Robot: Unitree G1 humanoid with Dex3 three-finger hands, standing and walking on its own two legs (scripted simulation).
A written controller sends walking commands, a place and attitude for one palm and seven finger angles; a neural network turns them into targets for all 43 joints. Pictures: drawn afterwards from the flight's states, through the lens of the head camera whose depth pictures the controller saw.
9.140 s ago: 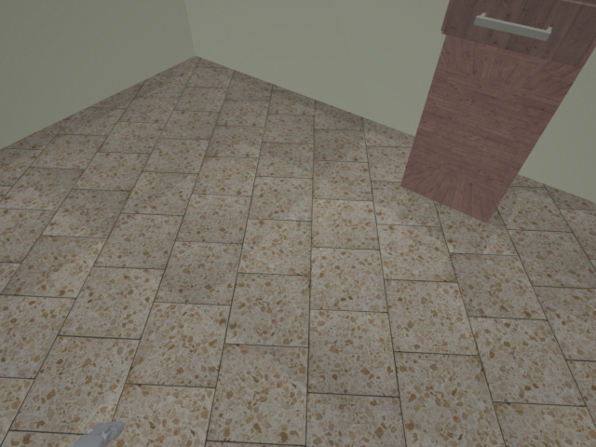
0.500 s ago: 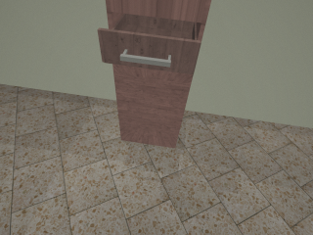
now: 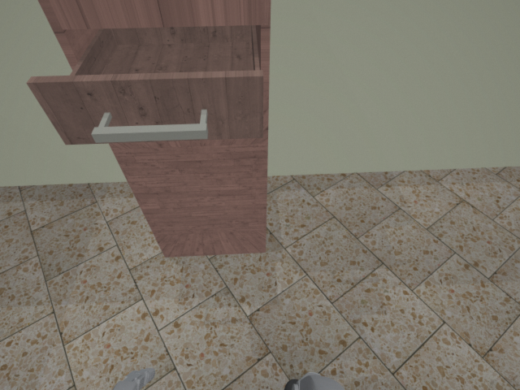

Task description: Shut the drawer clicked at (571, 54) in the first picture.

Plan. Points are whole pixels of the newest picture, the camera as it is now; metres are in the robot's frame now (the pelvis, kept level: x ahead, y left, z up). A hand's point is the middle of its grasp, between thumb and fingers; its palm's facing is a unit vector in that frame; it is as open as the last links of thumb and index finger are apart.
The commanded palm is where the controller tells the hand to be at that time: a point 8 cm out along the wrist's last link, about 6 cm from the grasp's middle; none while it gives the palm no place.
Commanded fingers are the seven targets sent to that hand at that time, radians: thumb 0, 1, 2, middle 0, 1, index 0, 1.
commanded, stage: take the last steps up to it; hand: left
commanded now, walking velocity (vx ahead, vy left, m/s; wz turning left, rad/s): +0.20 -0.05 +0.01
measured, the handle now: (153, 125) +0.52 +0.19 +0.13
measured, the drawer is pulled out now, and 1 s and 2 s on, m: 0.19 0.19 0.19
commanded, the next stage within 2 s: come to a stop and stand still in 0.16 s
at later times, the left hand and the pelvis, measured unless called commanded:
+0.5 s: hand out of the picture +0.12 +0.14 -0.16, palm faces +0.11 -0.98 -0.16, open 7.3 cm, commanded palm none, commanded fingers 0.00 0.90 0.90 -0.20 -0.30 -0.20 -0.30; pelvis +0.12 -0.02 +0.02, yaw +1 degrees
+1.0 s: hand out of the picture +0.13 +0.16 -0.15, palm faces +0.06 -0.97 -0.23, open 7.4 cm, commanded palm none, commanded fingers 0.00 0.90 0.90 -0.20 -0.30 -0.20 -0.30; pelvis +0.08 -0.03 +0.02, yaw +1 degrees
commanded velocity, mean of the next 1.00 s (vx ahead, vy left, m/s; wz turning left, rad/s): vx -0.05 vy -0.01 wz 0.01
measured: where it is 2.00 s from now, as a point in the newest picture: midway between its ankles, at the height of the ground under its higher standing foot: outside the picture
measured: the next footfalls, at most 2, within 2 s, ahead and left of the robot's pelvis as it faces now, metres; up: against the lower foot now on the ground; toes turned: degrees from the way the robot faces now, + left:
left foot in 0.42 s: +0.19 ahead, +0.11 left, +0.00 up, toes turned +6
left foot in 1.02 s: +0.07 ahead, +0.12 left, +0.00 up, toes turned +3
